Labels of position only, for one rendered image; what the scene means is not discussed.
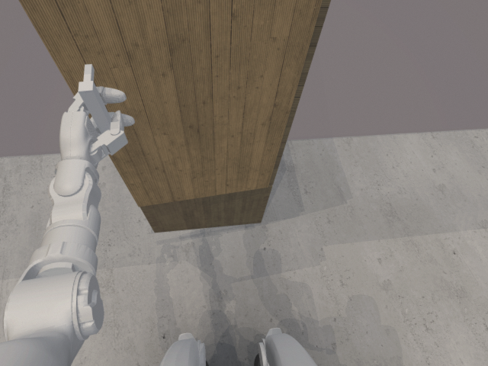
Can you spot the left robot shin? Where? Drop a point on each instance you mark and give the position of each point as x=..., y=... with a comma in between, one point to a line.
x=186, y=336

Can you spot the robot left upper arm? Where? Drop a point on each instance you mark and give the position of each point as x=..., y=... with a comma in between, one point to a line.
x=49, y=319

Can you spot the left robot hand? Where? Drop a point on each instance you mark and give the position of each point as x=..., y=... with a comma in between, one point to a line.
x=78, y=132

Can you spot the robot right thigh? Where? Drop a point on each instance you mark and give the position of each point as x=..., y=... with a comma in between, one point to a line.
x=283, y=350

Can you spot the cupboard door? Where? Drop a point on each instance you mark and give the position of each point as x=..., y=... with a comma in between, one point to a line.
x=209, y=83

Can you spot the left robot forearm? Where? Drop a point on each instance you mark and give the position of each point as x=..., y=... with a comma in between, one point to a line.
x=71, y=236

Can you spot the handle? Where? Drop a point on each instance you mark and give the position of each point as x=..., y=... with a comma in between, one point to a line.
x=93, y=101

